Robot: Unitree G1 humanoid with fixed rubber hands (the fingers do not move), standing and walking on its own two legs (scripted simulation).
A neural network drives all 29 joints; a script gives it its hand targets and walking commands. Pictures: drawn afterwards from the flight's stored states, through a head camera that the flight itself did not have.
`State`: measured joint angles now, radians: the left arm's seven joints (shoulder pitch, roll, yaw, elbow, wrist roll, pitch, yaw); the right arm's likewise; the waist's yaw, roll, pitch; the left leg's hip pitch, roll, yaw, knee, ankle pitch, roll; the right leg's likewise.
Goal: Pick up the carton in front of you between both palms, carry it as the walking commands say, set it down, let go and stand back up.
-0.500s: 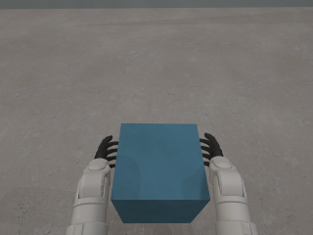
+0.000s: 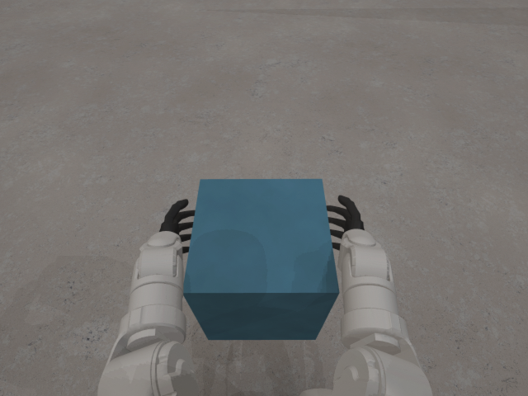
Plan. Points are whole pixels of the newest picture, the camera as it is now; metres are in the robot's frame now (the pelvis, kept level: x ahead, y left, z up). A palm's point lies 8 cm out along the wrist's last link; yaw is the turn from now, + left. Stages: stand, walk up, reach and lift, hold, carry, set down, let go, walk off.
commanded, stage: set down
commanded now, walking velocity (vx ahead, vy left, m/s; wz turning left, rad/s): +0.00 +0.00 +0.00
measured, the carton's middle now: (261, 264) +0.34 +0.00 -0.05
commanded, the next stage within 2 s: none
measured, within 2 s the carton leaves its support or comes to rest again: neither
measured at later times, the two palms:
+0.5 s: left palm (197, 267) +0.41 +0.15 -0.19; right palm (329, 278) +0.37 -0.15 -0.18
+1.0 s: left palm (214, 283) +0.44 +0.12 -0.34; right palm (325, 296) +0.39 -0.17 -0.33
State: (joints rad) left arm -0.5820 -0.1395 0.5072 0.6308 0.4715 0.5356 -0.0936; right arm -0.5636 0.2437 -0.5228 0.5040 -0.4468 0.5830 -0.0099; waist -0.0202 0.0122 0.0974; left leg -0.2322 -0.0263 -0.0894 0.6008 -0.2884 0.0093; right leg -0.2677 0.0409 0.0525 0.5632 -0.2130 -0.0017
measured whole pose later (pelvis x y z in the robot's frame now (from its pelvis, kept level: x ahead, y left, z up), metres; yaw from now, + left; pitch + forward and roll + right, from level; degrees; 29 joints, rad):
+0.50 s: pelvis -0.02 +0.01 -0.11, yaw +0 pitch +34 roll +0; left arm -0.73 -0.03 0.36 0.64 0.22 0.21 -0.03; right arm -0.61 0.20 -0.46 0.43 -0.23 0.21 -0.08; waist -0.04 0.02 -0.11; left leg -1.37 -0.09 -0.08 1.20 -0.43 -0.01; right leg -1.40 0.06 0.08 1.16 -0.35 0.04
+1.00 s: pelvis -0.04 +0.02 -0.24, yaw +0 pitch +46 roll -1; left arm -0.98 0.06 0.28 0.81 0.16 0.20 0.06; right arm -0.84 0.10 -0.52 0.57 -0.17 0.20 -0.08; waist -0.08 0.02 -0.17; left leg -1.93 -0.14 -0.07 1.67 -0.54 -0.02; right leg -1.96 0.09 0.10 1.62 -0.46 0.08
